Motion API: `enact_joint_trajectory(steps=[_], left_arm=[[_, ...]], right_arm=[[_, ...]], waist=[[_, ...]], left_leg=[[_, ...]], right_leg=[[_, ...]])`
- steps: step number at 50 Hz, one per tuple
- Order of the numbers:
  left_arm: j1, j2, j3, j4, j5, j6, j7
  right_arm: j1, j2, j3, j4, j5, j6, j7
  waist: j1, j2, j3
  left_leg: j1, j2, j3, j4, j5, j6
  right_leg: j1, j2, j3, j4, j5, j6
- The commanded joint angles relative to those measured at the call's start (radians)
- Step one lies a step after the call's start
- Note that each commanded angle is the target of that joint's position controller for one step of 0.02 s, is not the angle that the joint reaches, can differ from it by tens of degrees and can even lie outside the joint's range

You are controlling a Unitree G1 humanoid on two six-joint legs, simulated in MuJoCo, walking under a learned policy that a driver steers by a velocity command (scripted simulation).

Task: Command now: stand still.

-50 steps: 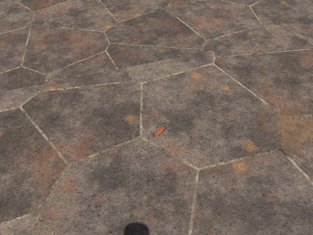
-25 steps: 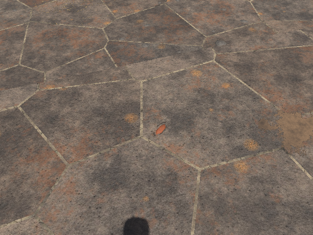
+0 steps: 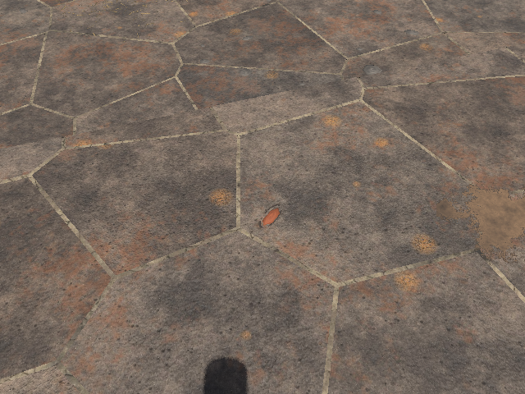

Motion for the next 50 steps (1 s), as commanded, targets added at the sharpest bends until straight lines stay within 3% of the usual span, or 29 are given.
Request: enact_joint_trajectory(steps=[1, 25, 26, 27, 28, 29, 30, 31, 34, 39, 41, 42, 43, 44, 45, 46, 47, 48, 49, 50], left_arm=[[0.069, 0.065, 0.008, -0.002, 0.0, -0.002, 0.002], [0.085, 0.055, 0.002, 0.007, -0.003, 0.0, 0.005], [0.084, 0.05, 0.001, 0.006, 0.0, 0.002, 0.004], [0.059, 0.071, 0.012, -0.011, 0.002, 0.007, -0.001], [-0.015, 0.091, 0.022, -0.05, 0.015, 0.009, -0.015], [-0.123, 0.085, 0.021, -0.116, 0.027, 0.006, -0.029], [-0.211, 0.09, 0.025, -0.169, 0.031, -0.004, -0.038], [-0.228, 0.092, 0.031, -0.191, 0.029, -0.016, -0.046], [-0.204, 0.114, 0.055, -0.217, 0.025, -0.052, -0.071], [-0.3, 0.104, 0.063, -0.306, 0.017, -0.045, -0.095], [-0.275, 0.111, 0.067, -0.324, 0.017, -0.042, -0.095], [-0.184, 0.124, 0.076, -0.306, 0.014, -0.044, -0.088], [-0.019, 0.154, 0.095, -0.261, 0.01, -0.05, -0.077], [0.207, 0.211, 0.122, -0.19, 0.012, -0.058, -0.061], [0.369, 0.344, 0.153, -0.168, 0.04, -0.071, -0.048], [0.333, 0.329, 0.137, -0.166, 0.036, -0.075, -0.058], [0.132, 0.298, 0.121, -0.2, 0.038, -0.072, -0.061], [0.07, 0.244, 0.106, -0.215, 0.032, -0.081, -0.066], [0.049, 0.222, 0.097, -0.209, 0.025, -0.089, -0.069], [0.03, 0.191, 0.083, -0.203, 0.019, -0.096, -0.067]], right_arm=[[0.104, -0.063, -0.008, 0.003, 0.0, -0.002, -0.002], [0.13, -0.056, -0.004, 0.005, 0.0, -0.006, -0.002], [0.155, -0.063, -0.008, 0.01, -0.003, -0.005, -0.001], [0.176, -0.11, -0.027, 0.007, -0.002, 0.001, 0.001], [0.218, -0.163, -0.047, 0.007, -0.003, 0.007, 0.007], [0.252, -0.188, -0.061, 0.01, 0.0, 0.007, 0.011], [0.259, -0.166, -0.06, 0.009, -0.005, 0.0, 0.012], [0.251, -0.153, -0.06, 0.002, -0.009, -0.011, 0.013], [0.22, -0.169, -0.071, -0.021, -0.012, -0.051, 0.018], [0.181, -0.187, -0.078, -0.052, -0.012, -0.088, 0.024], [0.166, -0.201, -0.079, -0.058, -0.009, -0.095, 0.03], [0.139, -0.215, -0.081, -0.064, -0.007, -0.098, 0.034], [0.117, -0.23, -0.083, -0.067, -0.01, -0.1, 0.038], [0.105, -0.238, -0.08, -0.073, -0.015, -0.099, 0.043], [0.139, -0.158, -0.058, -0.111, 0.008, -0.099, 0.057], [0.09, -0.133, -0.059, -0.155, 0.005, -0.118, 0.07], [0.001, -0.161, -0.067, -0.203, 0.009, -0.115, 0.076], [-0.035, -0.183, -0.071, -0.21, 0.002, -0.114, 0.083], [-0.033, -0.163, -0.071, -0.21, -0.006, -0.109, 0.088], [-0.013, -0.14, -0.068, -0.214, -0.025, -0.095, 0.093]], waist=[[0.0, 0.009, 0.064], [-0.002, 0.013, 0.071], [-0.015, 0.022, 0.04], [-0.036, 0.075, 0.057], [-0.074, 0.137, 0.136], [-0.11, 0.178, 0.246], [-0.123, 0.153, 0.315], [-0.105, 0.105, 0.316], [-0.062, 0.071, 0.204], [-0.047, 0.111, 0.19], [-0.022, 0.116, 0.18], [0.027, 0.12, 0.139], [0.113, 0.087, 0.054], [0.209, 0.016, -0.085], [0.237, -0.216, -0.212], [0.174, -0.286, -0.258], [0.08, -0.182, -0.082], [0.052, -0.041, -0.039], [0.016, -0.015, -0.018], [-0.028, -0.043, 0.002]], left_leg=[[-0.143, 0.124, -0.091, -0.087, 0.217, 0.018], [-0.12, 0.128, -0.089, -0.087, 0.299, 0.018], [-0.1, 0.117, -0.098, -0.117, 0.103, 0.033], [-0.088, 0.122, -0.156, -0.152, -0.226, 0.078], [-0.073, 0.2, -0.287, -0.24, -0.511, 0.138], [-0.062, 0.31, -0.408, -0.335, -0.639, 0.195], [-0.047, 0.366, -0.468, -0.369, -0.584, 0.229], [0.016, 0.369, -0.456, -0.366, -0.485, 0.235], [0.132, 0.333, -0.356, -0.35, -0.27, 0.218], [0.029, 0.289, -0.194, -0.362, -0.076, 0.185], [-0.028, 0.295, -0.138, -0.327, 0.11, 0.179], [-0.071, 0.29, -0.096, -0.231, 0.347, 0.166], [-0.122, 0.261, -0.032, -0.021, 0.612, 0.145], [-0.235, 0.19, 0.034, 0.288, 0.709, 0.119], [-0.536, 0.068, 0.082, 0.74, 0.37, 0.067], [-0.664, -0.042, -0.092, 0.977, -0.114, 0.093], [-0.756, 0.032, -0.12, 1.06, -0.002, 0.115], [-0.738, 0.103, -0.096, 1.033, 0.099, 0.12], [-0.683, 0.139, -0.079, 0.969, 0.132, 0.115], [-0.636, 0.16, -0.078, 0.919, 0.142, 0.098]], right_leg=[[0.079, -0.1, 0.101, -0.035, 0.144, -0.028], [0.074, -0.102, 0.087, -0.016, 0.154, -0.018], [0.067, -0.075, 0.066, 0.001, 0.019, -0.023], [-0.009, -0.01, 0.006, 0.1, -0.214, -0.035], [-0.188, 0.03, -0.043, 0.205, -0.343, -0.036], [-0.364, 0.0, -0.081, 0.304, -0.335, -0.035], [-0.491, -0.053, -0.055, 0.4, -0.289, -0.035], [-0.582, -0.077, -0.034, 0.451, -0.245, -0.031], [-0.609, -0.097, -0.015, 0.478, -0.156, -0.03], [-0.44, -0.075, -0.057, 0.304, -0.068, -0.045], [-0.289, -0.048, -0.109, 0.25, -0.087, -0.08], [-0.137, -0.008, -0.141, 0.237, -0.096, -0.098], [0.077, 0.038, -0.162, 0.215, -0.099, -0.113], [0.365, 0.049, -0.151, 0.191, -0.151, -0.127], [0.609, -0.245, 0.316, 0.008, -0.659, -0.194], [0.543, -0.387, 0.843, -0.287, -0.96, -0.198], [0.386, -0.379, 0.778, -0.284, -0.848, -0.178], [0.274, -0.363, 0.607, -0.242, -0.67, -0.175], [0.175, -0.316, 0.483, -0.257, -0.539, -0.159], [0.096, -0.272, 0.393, -0.272, -0.47, -0.14]])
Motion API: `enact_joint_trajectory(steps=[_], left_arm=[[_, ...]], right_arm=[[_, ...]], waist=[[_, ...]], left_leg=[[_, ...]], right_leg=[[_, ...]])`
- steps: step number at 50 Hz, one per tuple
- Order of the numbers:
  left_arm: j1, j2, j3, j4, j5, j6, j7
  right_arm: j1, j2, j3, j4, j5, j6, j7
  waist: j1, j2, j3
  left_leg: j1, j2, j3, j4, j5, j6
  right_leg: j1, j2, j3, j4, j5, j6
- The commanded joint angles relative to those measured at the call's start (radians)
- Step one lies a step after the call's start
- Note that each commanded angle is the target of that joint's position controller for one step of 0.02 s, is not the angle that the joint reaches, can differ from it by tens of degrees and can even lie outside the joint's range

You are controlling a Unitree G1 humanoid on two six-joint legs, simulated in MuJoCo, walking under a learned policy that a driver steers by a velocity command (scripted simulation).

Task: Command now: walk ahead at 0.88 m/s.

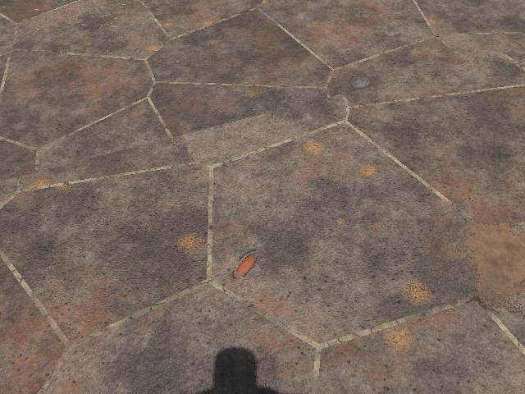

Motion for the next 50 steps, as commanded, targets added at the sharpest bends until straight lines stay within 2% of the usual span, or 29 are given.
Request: enact_joint_trajectory(steps=[1, 5, 11, 13, 15, 17, 18, 19, 20, 21, 22, 23, 24, 26, 28, 30, 32, 35, 37, 39, 41, 42, 43, 44, 45, 46, 47, 49, 50], left_arm=[[0.101, 0.074, -0.002, 0.014, -0.009, -0.02, 0.006], [0.189, 0.078, -0.012, 0.025, -0.015, -0.04, 0.015], [0.298, 0.073, -0.025, 0.025, -0.033, -0.07, 0.02], [0.312, 0.099, -0.024, 0.029, -0.035, -0.072, 0.026], [0.316, 0.13, -0.021, 0.035, -0.021, -0.066, 0.031], [0.318, 0.187, -0.006, 0.046, 0.006, -0.041, 0.049], [0.293, 0.212, 0.003, 0.043, 0.016, -0.023, 0.057], [0.262, 0.187, 0.001, 0.024, 0.015, -0.02, 0.055], [0.38, 0.003, -0.037, -0.02, -0.039, -0.027, 0.016], [0.318, 0.072, -0.024, -0.033, -0.054, -0.052, 0.011], [0.17, 0.097, -0.019, -0.082, -0.055, -0.056, 0.021], [0.119, 0.093, -0.024, -0.095, -0.042, -0.059, 0.021], [0.097, 0.071, -0.029, -0.1, -0.027, -0.051, 0.014], [0.124, 0.025, -0.04, -0.109, 0.004, -0.017, -0.008], [0.048, 0.019, -0.048, -0.146, 0.013, 0.005, -0.022], [-0.087, 0.045, -0.053, -0.203, 0.015, 0.009, -0.027], [-0.195, 0.054, -0.06, -0.24, 0.009, 0.002, -0.033], [-0.292, 0.046, -0.073, -0.276, -0.012, -0.007, -0.044], [-0.295, 0.07, -0.067, -0.279, -0.016, -0.005, -0.033], [-0.246, 0.111, -0.052, -0.274, -0.003, -0.008, -0.017], [0.057, 0.179, -0.018, -0.19, -0.007, -0.005, 0.008], [0.264, 0.22, 0.004, -0.13, 0.003, 0.001, 0.025], [0.365, 0.316, 0.03, -0.112, 0.027, 0.003, 0.04], [0.311, 0.34, 0.042, -0.108, 0.028, 0.004, 0.017], [0.191, 0.253, 0.034, -0.121, 0.013, 0.002, 0.004], [0.148, 0.18, 0.018, -0.112, 0.005, -0.009, 0.002], [0.117, 0.137, 0.006, -0.1, 0.013, -0.02, 0.003], [0.121, 0.076, -0.022, -0.068, 0.003, -0.037, 0.012], [0.144, 0.069, -0.027, -0.05, -0.009, -0.048, 0.011]], right_arm=[[0.002, -0.009, -0.001, -0.093, -0.028, 0.009, 0.023], [-0.17, -0.025, -0.001, -0.168, -0.023, 0.048, 0.036], [-0.468, -0.012, 0.015, -0.281, -0.004, 0.04, 0.046], [-0.489, -0.016, 0.018, -0.294, -0.001, 0.037, 0.042], [-0.463, -0.048, 0.007, -0.294, 0.0, 0.035, 0.026], [-0.265, -0.108, -0.016, -0.255, 0.002, 0.034, 0.006], [-0.056, -0.147, -0.036, -0.193, 0.003, 0.033, -0.008], [0.132, -0.205, -0.058, -0.146, -0.017, 0.035, -0.023], [0.173, -0.304, -0.087, -0.135, -0.055, 0.03, -0.026], [0.144, -0.25, -0.083, -0.125, -0.034, 0.032, -0.003], [0.033, -0.205, -0.073, -0.115, -0.03, 0.022, 0.002], [-0.007, -0.135, -0.056, -0.109, -0.024, 0.011, 0.007], [-0.033, -0.098, -0.044, -0.098, -0.026, 0.004, 0.003], [-0.035, -0.046, -0.02, -0.068, -0.014, -0.006, -0.006], [-0.004, -0.066, -0.019, -0.052, 0.005, -0.022, -0.009], [0.028, -0.091, -0.02, -0.055, 0.007, -0.031, -0.005], [0.059, -0.073, -0.013, -0.054, 0.018, -0.038, 0.003], [0.111, -0.128, -0.02, -0.045, 0.033, -0.052, -0.003], [0.129, -0.157, -0.019, -0.04, 0.03, -0.049, -0.008], [0.144, -0.2, -0.025, -0.031, 0.01, -0.032, -0.02], [0.122, -0.239, -0.037, -0.026, -0.023, 0.002, -0.046], [0.084, -0.233, -0.038, -0.036, -0.028, 0.012, -0.052], [0.119, -0.105, -0.014, -0.077, -0.012, 0.009, -0.034], [0.253, -0.041, 0.002, -0.101, 0.053, -0.014, -0.013], [0.12, -0.12, -0.008, -0.117, 0.04, -0.013, -0.029], [0.002, -0.128, -0.008, -0.141, 0.029, -0.015, -0.029], [-0.035, -0.101, 0.0, -0.146, 0.016, -0.013, -0.027], [-0.002, -0.05, 0.011, -0.146, -0.013, 0.02, -0.015], [-0.007, -0.039, 0.013, -0.15, -0.016, 0.032, -0.011]], waist=[[-0.027, -0.099, 0.045], [-0.017, -0.073, 0.146], [0.046, -0.055, 0.199], [0.041, -0.07, 0.185], [0.017, -0.105, 0.111], [-0.085, -0.177, -0.037], [-0.18, -0.18, -0.146], [-0.257, -0.155, -0.245], [-0.128, 0.152, -0.377], [-0.132, 0.13, -0.418], [-0.096, 0.077, -0.211], [-0.074, -0.049, -0.127], [-0.035, -0.079, -0.068], [0.041, -0.034, -0.003], [0.053, -0.015, 0.079], [0.033, -0.019, 0.142], [0.009, -0.042, 0.177], [-0.02, -0.015, 0.175], [-0.016, -0.012, 0.148], [0.018, 0.053, 0.07], [0.165, 0.1, -0.11], [0.268, 0.083, -0.201], [0.229, -0.122, -0.314], [0.1, -0.388, -0.454], [0.094, -0.185, -0.302], [0.095, -0.056, -0.153], [0.059, 0.023, -0.066], [-0.018, -0.012, -0.008], [-0.029, -0.031, 0.011]], left_leg=[[-0.319, 0.09, -0.024, 0.035, 0.085, -0.01], [-0.481, 0.11, 0.042, -0.063, 0.194, -0.061], [-0.359, 0.053, 0.151, -0.541, 0.409, -0.051], [-0.318, 0.028, 0.171, -0.636, 0.411, -0.022], [-0.238, -0.054, 0.213, -0.679, 0.324, 0.011], [-0.033, -0.128, 0.207, -0.673, 0.178, 0.043], [0.173, -0.143, 0.198, -0.705, 0.127, 0.056], [0.458, -0.034, 0.085, -0.68, -0.005, 0.082], [0.793, 0.291, -0.472, -0.756, -0.383, 0.216], [0.793, 0.318, -0.802, -0.968, -0.487, 0.209], [0.64, 0.274, -0.63, -0.988, -0.382, 0.164], [0.481, 0.253, -0.492, -1.003, -0.243, 0.141], [0.352, 0.213, -0.392, -1.026, -0.174, 0.113], [0.167, 0.157, -0.27, -1.083, -0.15, 0.085], [0.107, 0.136, -0.199, -1.148, -0.113, 0.086], [0.08, 0.095, -0.108, -1.208, 0.007, 0.086], [0.059, 0.023, 0.005, -1.222, 0.212, 0.063], [0.111, 0.069, 0.034, -1.315, 0.435, 0.054], [0.312, 0.086, 0.078, -1.262, 0.704, 0.038], [0.475, 0.127, 0.088, -1.093, 1.105, 0.019], [0.497, 0.143, 0.101, -0.703, 1.229, -0.001], [0.36, 0.11, 0.112, -0.399, 1.07, -0.006], [0.056, -0.001, 0.1, 0.011, 0.447, -0.009], [-0.252, -0.157, -0.046, 0.286, -0.192, -0.029], [-0.355, -0.06, -0.071, 0.29, -0.087, -0.001], [-0.368, -0.023, -0.051, 0.229, -0.005, -0.005], [-0.327, 0.007, -0.05, 0.16, 0.011, -0.012], [-0.212, 0.031, -0.044, 0.069, -0.015, -0.047], [-0.198, 0.03, -0.029, 0.014, -0.036, -0.064]], right_leg=[[0.148, -0.255, 0.429, -0.454, -0.34, -0.083], [0.14, -0.21, 0.298, -0.536, -0.163, -0.106], [0.206, -0.186, 0.138, -0.654, 0.283, -0.118], [0.333, -0.206, 0.092, -0.631, 0.525, -0.112], [0.484, -0.219, 0.056, -0.503, 0.975, -0.093], [0.562, -0.249, 0.046, -0.193, 1.304, -0.076], [0.522, -0.243, 0.032, 0.074, 1.283, -0.069], [0.307, -0.204, 0.035, 0.393, 1.033, -0.072], [-0.157, -0.025, 0.075, 0.839, 0.174, -0.039], [-0.301, 0.04, 0.213, 0.953, -0.147, -0.069], [-0.395, -0.034, 0.212, 0.951, -0.04, -0.086], [-0.372, -0.079, 0.205, 0.882, 0.023, -0.09], [-0.332, -0.111, 0.208, 0.824, 0.036, -0.087], [-0.263, -0.149, 0.205, 0.743, 0.03, -0.056], [-0.338, -0.185, 0.175, 0.674, 0.047, -0.022], [-0.403, -0.197, 0.118, 0.531, 0.153, 0.0], [-0.349, -0.17, 0.052, 0.318, 0.301, 0.006], [-0.175, -0.123, -0.001, 0.069, 0.489, -0.023], [-0.196, -0.084, -0.02, -0.009, 0.48, -0.047], [-0.13, -0.01, -0.041, -0.033, 0.334, -0.074], [0.154, 0.044, -0.019, -0.024, 0.186, -0.102], [0.382, -0.01, 0.03, -0.02, 0.126, -0.121], [0.639, -0.258, 0.338, -0.008, -0.16, -0.154], [0.814, -0.437, 0.951, -0.257, -0.333, -0.263], [0.708, -0.376, 0.861, -0.305, -0.335, -0.223], [0.531, -0.345, 0.679, -0.308, -0.192, -0.202], [0.385, -0.31, 0.555, -0.317, 0.03, -0.18], [0.2, -0.263, 0.363, -0.315, 0.494, -0.151], [0.172, -0.248, 0.299, -0.321, 0.67, -0.142]])
Over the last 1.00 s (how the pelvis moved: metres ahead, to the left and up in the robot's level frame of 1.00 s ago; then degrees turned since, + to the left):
0.22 -0.08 -0.01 0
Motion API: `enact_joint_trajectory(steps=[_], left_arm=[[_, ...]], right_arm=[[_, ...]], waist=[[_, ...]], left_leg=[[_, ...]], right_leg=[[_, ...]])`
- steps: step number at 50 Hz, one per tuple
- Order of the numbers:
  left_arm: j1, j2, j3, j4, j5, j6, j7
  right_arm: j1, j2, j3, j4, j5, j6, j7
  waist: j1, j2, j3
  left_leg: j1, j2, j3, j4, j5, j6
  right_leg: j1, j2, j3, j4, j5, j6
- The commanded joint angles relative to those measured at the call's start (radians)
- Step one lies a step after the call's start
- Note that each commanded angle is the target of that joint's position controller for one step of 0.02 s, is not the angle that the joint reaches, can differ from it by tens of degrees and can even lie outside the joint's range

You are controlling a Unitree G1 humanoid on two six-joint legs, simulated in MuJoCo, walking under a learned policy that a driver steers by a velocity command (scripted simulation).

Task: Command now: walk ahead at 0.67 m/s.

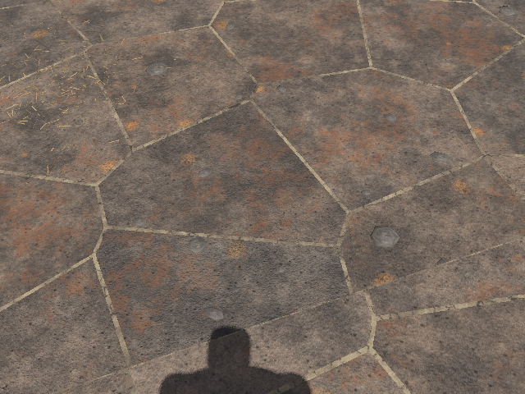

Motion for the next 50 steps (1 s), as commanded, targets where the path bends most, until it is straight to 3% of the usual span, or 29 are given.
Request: enact_joint_trajectory(steps=[1, 3, 5, 8, 11, 12, 13, 14, 15, 16, 17, 18, 19, 22, 24, 28, 31, 32, 34, 35, 36, 37, 40, 42, 50], left_arm=[[0.086, 0.03, -0.009, 0.003, -0.025, -0.042, 0.001], [0.081, 0.061, -0.008, 0.01, -0.033, -0.045, 0.003], [0.055, 0.056, -0.013, 0.005, -0.043, -0.039, 0.004], [0.13, 0.075, -0.013, 0.028, -0.053, -0.038, 0.008], [0.086, 0.11, -0.004, 0.024, -0.045, -0.019, 0.029], [0.071, 0.113, -0.003, 0.025, -0.051, -0.004, 0.036], [0.104, 0.098, -0.005, 0.014, -0.058, 0.01, 0.041], [0.368, -0.045, -0.03, 0.051, -0.088, 0.03, 0.043], [0.41, 0.006, -0.021, 0.084, -0.072, 0.051, 0.055], [0.322, 0.04, -0.013, 0.07, -0.051, 0.061, 0.055], [0.206, 0.054, -0.011, 0.046, -0.025, 0.066, 0.053], [0.14, 0.048, -0.01, 0.032, -0.017, 0.074, 0.047], [0.134, 0.038, -0.011, 0.036, -0.011, 0.09, 0.04], [0.157, -0.025, -0.027, 0.065, -0.023, 0.134, 0.042], [0.111, -0.025, -0.031, 0.068, -0.025, 0.148, 0.046], [0.014, -0.001, -0.035, 0.068, -0.024, 0.162, 0.052], [0.027, -0.014, -0.045, 0.093, -0.024, 0.15, 0.053], [0.047, -0.024, -0.05, 0.108, -0.022, 0.144, 0.055], [0.077, 0.0, -0.056, 0.117, -0.005, 0.122, 0.057], [0.037, 0.024, -0.054, 0.122, -0.02, 0.113, 0.055], [0.015, -0.011, -0.065, 0.119, -0.023, 0.099, 0.052], [0.0, -0.015, -0.069, 0.121, -0.026, 0.087, 0.051], [-0.002, 0.003, -0.068, 0.126, -0.032, 0.076, 0.055], [0.031, -0.01, -0.071, 0.137, -0.031, 0.079, 0.054], [0.088, -0.025, -0.076, 0.164, -0.029, 0.082, 0.053]], right_arm=[[0.091, -0.002, 0.006, -0.04, -0.021, 0.027, 0.012], [0.003, -0.007, 0.013, -0.082, -0.022, 0.032, 0.02], [-0.075, 0.01, 0.032, -0.105, -0.011, 0.021, 0.026], [-0.098, -0.002, 0.039, -0.095, -0.004, 0.013, 0.018], [0.063, -0.08, 0.013, -0.033, -0.026, 0.001, 0.0], [0.165, -0.089, 0.006, 0.005, -0.032, -0.011, -0.001], [0.236, -0.149, -0.008, 0.029, -0.038, -0.024, -0.003], [0.22, -0.174, -0.007, 0.02, -0.034, -0.02, 0.003], [0.201, -0.133, 0.001, 0.002, 0.017, -0.01, 0.012], [0.103, -0.101, 0.004, -0.02, 0.037, 0.0, 0.005], [0.031, -0.044, 0.023, -0.026, 0.031, 0.008, -0.003], [0.013, -0.019, 0.034, -0.02, 0.022, 0.012, -0.012], [0.03, -0.011, 0.042, -0.004, 0.017, 0.014, -0.016], [0.038, -0.04, 0.042, 0.019, 0.003, 0.004, -0.012], [0.022, -0.051, 0.043, 0.019, -0.002, 0.008, -0.008], [0.02, -0.076, 0.032, 0.023, 0.003, 0.046, -0.012], [0.007, -0.081, 0.027, 0.029, 0.011, 0.076, -0.019], [0.017, -0.075, 0.026, 0.034, 0.016, 0.084, -0.022], [0.047, -0.059, 0.022, 0.047, 0.022, 0.09, -0.023], [0.058, -0.035, 0.022, 0.049, 0.03, 0.096, -0.02], [0.05, -0.034, 0.024, 0.059, 0.024, 0.097, -0.016], [0.055, -0.025, 0.025, 0.066, 0.019, 0.096, -0.013], [0.061, -0.032, 0.027, 0.092, 0.01, 0.091, -0.009], [0.051, -0.027, 0.03, 0.105, 0.013, 0.088, -0.011], [0.05, -0.009, 0.041, 0.152, 0.015, 0.085, -0.02]], waist=[[-0.06, -0.037, -0.026], [-0.066, -0.081, 0.005], [-0.053, -0.096, 0.01], [-0.017, -0.104, -0.028], [-0.092, -0.121, -0.083], [-0.145, -0.101, -0.109], [-0.149, -0.007, -0.174], [-0.031, 0.219, -0.371], [-0.031, 0.091, -0.486], [-0.026, 0.061, -0.372], [-0.017, 0.007, -0.228], [-0.007, 0.003, -0.161], [0.008, 0.006, -0.136], [0.047, 0.038, -0.163], [0.042, 0.061, -0.159], [0.006, 0.102, -0.107], [0.012, 0.084, -0.053], [0.012, 0.066, -0.043], [-0.003, 0.02, -0.014], [-0.042, -0.085, 0.03], [-0.048, -0.104, 0.023], [-0.063, -0.12, 0.003], [-0.069, -0.077, -0.003], [-0.053, -0.045, 0.001], [-0.028, -0.018, -0.005]], left_leg=[[-0.121, 0.045, 0.003, -0.108, -0.02, -0.036], [-0.118, 0.022, 0.076, -0.282, 0.078, -0.049], [-0.002, -0.015, 0.153, -0.557, 0.276, -0.051], [0.1, -0.064, 0.178, -0.714, 0.483, -0.036], [0.22, -0.093, 0.136, -0.782, 0.432, 0.012], [0.297, -0.063, 0.11, -0.866, 0.529, 0.028], [0.412, 0.078, 0.009, -0.835, 0.993, 0.056], [0.678, 0.385, -0.306, -0.722, 1.585, 0.244], [0.695, 0.401, -0.402, -0.739, 1.553, 0.288], [0.575, 0.368, -0.357, -0.817, 1.265, 0.289], [0.423, 0.311, -0.295, -0.887, 1.051, 0.249], [0.33, 0.268, -0.239, -0.928, 0.969, 0.214], [0.235, 0.237, -0.187, -0.965, 0.952, 0.176], [0.15, 0.192, -0.105, -1.002, 0.882, 0.136], [0.136, 0.164, -0.079, -1.028, 0.687, 0.104], [0.077, 0.142, -0.127, -1.132, 0.022, 0.072], [0.028, 0.142, -0.163, -1.154, -0.208, 0.052], [0.021, 0.134, -0.168, -1.153, -0.247, 0.03], [0.018, 0.103, -0.159, -1.114, -0.21, -0.027], [0.087, 0.04, -0.084, -1.087, -0.108, -0.042], [0.197, 0.032, -0.06, -1.03, -0.007, -0.041], [0.271, 0.03, -0.048, -0.997, 0.053, -0.039], [0.287, 0.04, -0.053, -0.982, 0.08, -0.035], [0.247, 0.044, -0.059, -0.994, 0.068, -0.035], [0.213, 0.048, -0.064, -0.999, 0.082, -0.043]], right_leg=[[0.108, -0.28, 0.234, -0.22, 0.739, -0.095], [0.069, -0.208, 0.123, -0.242, 0.884, -0.08], [0.016, -0.127, 0.03, -0.244, 0.85, -0.052], [0.098, -0.161, 0.055, -0.199, 0.796, -0.029], [0.195, -0.186, 0.077, 0.019, 0.84, 0.007], [0.206, -0.167, 0.064, 0.184, 0.748, 0.024], [0.143, -0.087, 0.025, 0.458, 0.415, 0.043], [-0.059, 0.056, 0.051, 0.836, -0.462, 0.07], [-0.083, 0.035, 0.23, 0.901, -0.432, 0.071], [-0.143, -0.006, 0.221, 0.9, -0.377, 0.082], [-0.167, -0.041, 0.202, 0.823, -0.327, 0.084], [-0.154, -0.066, 0.203, 0.745, -0.299, 0.088], [-0.076, -0.074, 0.197, 0.665, -0.277, 0.094], [0.068, -0.066, 0.162, 0.5, -0.252, 0.106], [0.083, -0.07, 0.142, 0.372, -0.228, 0.104], [0.091, -0.077, 0.122, 0.222, -0.167, 0.106], [0.14, -0.072, 0.097, 0.066, -0.105, 0.093], [0.162, -0.075, 0.1, -0.007, -0.078, 0.085], [0.168, -0.164, 0.21, -0.122, -0.077, 0.057], [0.015, -0.171, 0.248, -0.149, -0.176, 0.042], [-0.072, -0.183, 0.268, -0.207, -0.227, 0.048], [-0.111, -0.186, 0.274, -0.237, -0.239, 0.058], [-0.093, -0.171, 0.258, -0.24, -0.195, 0.066], [-0.05, -0.163, 0.245, -0.218, -0.156, 0.058], [0.01, -0.153, 0.227, -0.185, -0.095, 0.045]])
Over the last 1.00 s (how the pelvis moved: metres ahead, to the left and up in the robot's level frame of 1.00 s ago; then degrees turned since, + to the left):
0.93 -0.04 0.01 0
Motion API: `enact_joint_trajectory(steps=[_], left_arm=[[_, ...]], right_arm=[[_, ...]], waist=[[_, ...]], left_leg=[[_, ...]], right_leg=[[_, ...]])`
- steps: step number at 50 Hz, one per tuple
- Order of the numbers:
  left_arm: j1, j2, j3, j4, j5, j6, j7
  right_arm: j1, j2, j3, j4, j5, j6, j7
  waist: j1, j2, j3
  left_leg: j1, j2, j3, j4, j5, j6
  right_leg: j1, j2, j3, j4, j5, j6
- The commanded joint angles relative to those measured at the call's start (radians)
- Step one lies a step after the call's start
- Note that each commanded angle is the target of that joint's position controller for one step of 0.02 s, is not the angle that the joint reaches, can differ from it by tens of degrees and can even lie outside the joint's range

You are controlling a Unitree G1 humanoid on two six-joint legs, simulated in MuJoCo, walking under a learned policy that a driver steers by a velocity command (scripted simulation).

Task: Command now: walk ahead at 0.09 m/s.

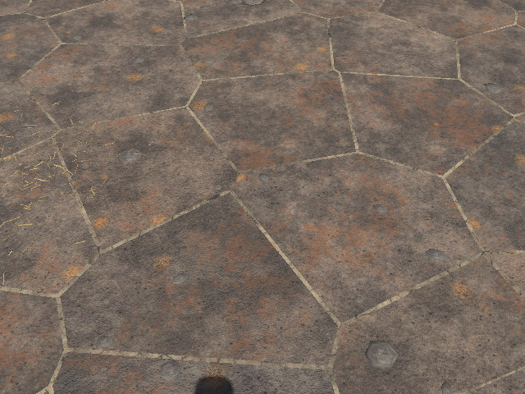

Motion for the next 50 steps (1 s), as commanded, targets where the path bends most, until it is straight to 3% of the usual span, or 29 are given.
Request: enact_joint_trajectory(steps=[1, 3, 5, 6, 8, 10, 13, 15, 16, 17, 18, 19, 20, 23, 26, 29, 32, 33, 35, 38, 41, 42, 44, 45, 46, 47, 48, 49, 50], left_arm=[[0.088, 0.096, 0.017, -0.005, 0.003, -0.003, 0.002], [0.135, 0.161, 0.044, -0.017, 0.014, 0.01, -0.007], [0.154, 0.191, 0.071, -0.019, 0.009, 0.007, -0.006], [0.142, 0.19, 0.081, -0.027, 0.01, -0.002, -0.004], [0.08, 0.192, 0.093, -0.057, 0.008, -0.029, -0.005], [0.0, 0.188, 0.099, -0.09, -0.006, -0.05, -0.008], [-0.035, 0.212, 0.113, -0.107, -0.004, -0.059, -0.011], [-0.049, 0.215, 0.118, -0.121, 0.0, -0.058, -0.016], [-0.068, 0.186, 0.109, -0.135, 0.011, -0.064, -0.019], [-0.107, 0.07, 0.075, -0.206, 0.003, -0.077, -0.032], [-0.163, 0.114, 0.084, -0.241, 0.021, -0.08, -0.04], [-0.207, 0.148, 0.091, -0.259, 0.019, -0.079, -0.048], [-0.196, 0.158, 0.093, -0.254, 0.017, -0.08, -0.06], [-0.183, 0.153, 0.096, -0.252, 0.028, -0.052, -0.08], [-0.308, 0.158, 0.097, -0.304, 0.023, -0.028, -0.088], [-0.351, 0.155, 0.098, -0.308, 0.027, -0.015, -0.102], [-0.428, 0.179, 0.114, -0.322, 0.032, -0.033, -0.11], [-0.457, 0.197, 0.121, -0.332, 0.017, -0.048, -0.106], [-0.528, 0.173, 0.11, -0.356, 0.032, -0.065, -0.119], [-0.531, 0.156, 0.105, -0.365, 0.025, -0.064, -0.129], [-0.556, 0.164, 0.105, -0.378, 0.041, -0.065, -0.104], [-0.503, 0.172, 0.107, -0.369, 0.05, -0.07, -0.091], [-0.235, 0.195, 0.118, -0.284, 0.052, -0.076, -0.065], [-0.023, 0.236, 0.135, -0.214, 0.048, -0.075, -0.057], [0.178, 0.282, 0.16, -0.163, 0.057, -0.075, -0.047], [0.223, 0.356, 0.161, -0.127, 0.074, -0.075, -0.058], [0.28, 0.368, 0.152, -0.122, 0.057, -0.087, -0.062], [0.267, 0.355, 0.168, -0.109, 0.036, -0.074, -0.056], [0.2, 0.307, 0.158, -0.126, 0.045, -0.076, -0.041]], right_arm=[[0.041, -0.085, -0.012, -0.009, 0.0, -0.005, -0.005], [-0.01, -0.14, -0.036, -0.04, -0.005, 0.007, 0.005], [-0.176, -0.064, -0.025, -0.123, -0.007, 0.001, 0.023], [-0.185, -0.095, -0.037, -0.132, -0.019, -0.007, 0.028], [-0.124, -0.116, -0.052, -0.124, -0.02, -0.026, 0.042], [-0.111, -0.105, -0.056, -0.134, -0.013, -0.035, 0.053], [-0.1, -0.098, -0.062, -0.151, -0.016, -0.029, 0.059], [0.039, -0.104, -0.071, -0.108, -0.016, -0.037, 0.049], [0.195, -0.141, -0.086, -0.064, -0.02, -0.055, 0.038], [0.328, -0.272, -0.115, -0.05, -0.04, -0.071, 0.025], [0.271, -0.236, -0.101, -0.061, -0.04, -0.066, 0.027], [0.166, -0.22, -0.096, -0.098, -0.031, -0.067, 0.026], [0.109, -0.198, -0.091, -0.122, -0.026, -0.076, 0.029], [0.067, -0.167, -0.081, -0.148, -0.012, -0.099, 0.017], [0.152, -0.165, -0.081, -0.128, -0.002, -0.108, 0.015], [0.243, -0.184, -0.094, -0.094, -0.006, -0.116, 0.016], [0.319, -0.148, -0.092, -0.063, -0.02, -0.134, 0.012], [0.322, -0.147, -0.09, -0.065, -0.023, -0.14, 0.008], [0.276, -0.166, -0.093, -0.074, -0.026, -0.154, -0.003], [0.268, -0.148, -0.085, -0.062, -0.027, -0.154, -0.003], [0.324, -0.157, -0.075, -0.02, -0.031, -0.127, -0.014], [0.337, -0.18, -0.074, -0.009, -0.034, -0.119, -0.018], [0.344, -0.196, -0.073, 0.013, -0.042, -0.09, -0.041], [0.305, -0.19, -0.075, 0.013, -0.049, -0.078, -0.049], [0.191, -0.223, -0.099, 0.001, -0.025, -0.077, -0.044], [0.128, -0.111, -0.084, -0.053, -0.029, -0.095, -0.033], [0.254, -0.064, -0.064, -0.1, 0.032, -0.123, -0.041], [0.245, -0.129, -0.063, -0.096, 0.061, -0.126, -0.042], [0.115, -0.145, -0.055, -0.124, 0.022, -0.118, -0.033]], waist=[[0.009, -0.003, 0.024], [0.048, -0.044, 0.096], [0.098, -0.193, 0.193], [0.086, -0.142, 0.182], [0.028, -0.076, 0.103], [-0.006, -0.111, 0.072], [-0.016, -0.148, 0.109], [-0.067, -0.052, 0.106], [-0.135, 0.072, 0.056], [-0.176, 0.391, -0.01], [-0.125, 0.276, 0.028], [-0.073, 0.136, 0.066], [-0.041, 0.06, 0.043], [0.005, 0.083, 0.064], [-0.023, 0.024, 0.111], [-0.04, 0.071, 0.102], [-0.042, 0.043, 0.128], [-0.048, 0.026, 0.14], [-0.056, 0.017, 0.172], [-0.068, 0.03, 0.193], [-0.109, 0.041, 0.208], [-0.092, 0.038, 0.174], [0.018, 0.062, 0.035], [0.106, 0.076, -0.045], [0.253, -0.028, -0.121], [0.2, -0.194, -0.084], [0.106, -0.312, -0.264], [0.15, -0.235, -0.394], [0.13, -0.164, -0.26]], left_leg=[[0.062, 0.085, -0.131, -0.058, -0.264, 0.006], [-0.129, 0.038, -0.106, 0.028, -0.599, 0.033], [-0.356, 0.007, 0.026, 0.293, -0.26, -0.005], [-0.431, 0.054, -0.007, 0.396, -0.216, -0.01], [-0.437, 0.086, -0.032, 0.451, -0.177, -0.019], [-0.28, 0.079, -0.008, 0.379, -0.157, -0.022], [-0.017, 0.05, 0.059, 0.221, -0.2, -0.016], [0.192, 0.014, 0.11, 0.128, -0.202, -0.011], [0.384, 0.058, 0.017, 0.066, -0.283, 0.005], [0.518, 0.34, -0.476, -0.165, -0.705, 0.08], [0.439, 0.413, -0.744, -0.236, -0.805, 0.139], [0.371, 0.407, -0.638, -0.193, -0.717, 0.135], [0.317, 0.362, -0.54, -0.185, -0.605, 0.119], [0.203, 0.273, -0.358, -0.278, -0.433, 0.112], [0.222, 0.248, -0.264, -0.328, -0.279, 0.136], [0.309, 0.249, -0.185, -0.338, -0.113, 0.151], [0.446, 0.261, -0.145, -0.263, -0.004, 0.148], [0.464, 0.216, -0.118, -0.249, -0.025, 0.144], [0.328, 0.192, -0.076, -0.268, -0.064, 0.123], [0.313, 0.201, -0.037, -0.221, 0.001, 0.12], [0.45, 0.198, -0.016, -0.084, 0.263, 0.099], [0.513, 0.192, -0.008, 0.026, 0.424, 0.09], [0.537, 0.185, -0.016, 0.407, 0.609, 0.102], [0.447, 0.174, -0.035, 0.673, 0.604, 0.114], [0.245, 0.058, 0.012, 1.15, 0.374, 0.088], [-0.264, -0.041, -0.074, 1.504, -0.637, 0.105], [-0.47, -0.021, -0.235, 1.495, -0.616, 0.117], [-0.635, 0.005, -0.161, 1.466, -0.468, 0.085], [-0.714, 0.073, -0.107, 1.337, -0.372, 0.065]], right_leg=[[-0.117, -0.092, 0.112, -0.113, -0.209, -0.044], [-0.116, -0.117, 0.201, -0.148, -0.602, -0.108], [-0.015, -0.321, 0.434, -0.325, -0.605, -0.189], [0.031, -0.362, 0.459, -0.348, -0.511, -0.206], [0.094, -0.333, 0.374, -0.318, -0.368, -0.186], [-0.006, -0.261, 0.245, -0.306, -0.308, -0.144], [-0.196, -0.232, 0.167, -0.268, -0.329, -0.141], [-0.311, -0.204, 0.132, -0.125, -0.347, -0.15], [-0.415, -0.145, 0.073, 0.103, -0.265, -0.135], [-0.627, -0.009, -0.077, 0.544, -0.232, -0.079], [-0.762, 0.01, 0.045, 0.724, -0.178, -0.104], [-0.79, -0.069, 0.085, 0.777, -0.067, -0.115], [-0.731, -0.107, 0.089, 0.75, 0.017, -0.105], [-0.621, -0.164, 0.056, 0.609, 0.113, -0.037], [-0.658, -0.148, 0.018, 0.459, 0.209, 0.001], [-0.657, -0.145, 0.005, 0.453, 0.325, -0.007], [-0.775, -0.172, 0.057, 0.439, 0.409, -0.027], [-0.798, -0.138, 0.013, 0.35, 0.416, -0.029], [-0.636, -0.133, -0.04, 0.22, 0.599, -0.034], [-0.499, -0.142, -0.051, 0.11, 0.677, -0.072], [-0.465, -0.101, -0.114, -0.007, 0.596, -0.092], [-0.422, -0.079, -0.128, -0.041, 0.573, -0.097], [-0.185, -0.09, -0.096, -0.063, 0.57, -0.111], [0.025, -0.104, -0.08, -0.055, 0.559, -0.113], [0.28, -0.153, -0.022, -0.13, 0.592, -0.157], [0.55, -0.252, 0.02, 0.167, 0.769, -0.119], [0.812, -0.402, 0.154, 0.437, 1.359, -0.111], [0.893, -0.461, 0.375, 0.259, 0.829, -0.257], [0.686, -0.45, 0.466, 0.034, 0.25, -0.301]])
Over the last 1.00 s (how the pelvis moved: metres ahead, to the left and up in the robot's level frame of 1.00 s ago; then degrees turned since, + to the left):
0.30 -0.02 0.01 0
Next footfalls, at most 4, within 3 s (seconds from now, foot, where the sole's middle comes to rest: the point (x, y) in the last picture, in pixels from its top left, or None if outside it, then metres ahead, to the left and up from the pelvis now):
0.32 left None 0.14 0.14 -0.78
0.92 right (298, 382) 0.64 -0.09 -0.93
1.28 left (247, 262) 1.08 0.06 -0.93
1.74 right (284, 169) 1.55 -0.09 -0.93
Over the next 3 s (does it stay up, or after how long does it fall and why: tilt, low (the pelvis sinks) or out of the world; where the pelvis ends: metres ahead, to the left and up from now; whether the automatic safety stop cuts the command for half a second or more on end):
stays up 1.78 -0.08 -0.15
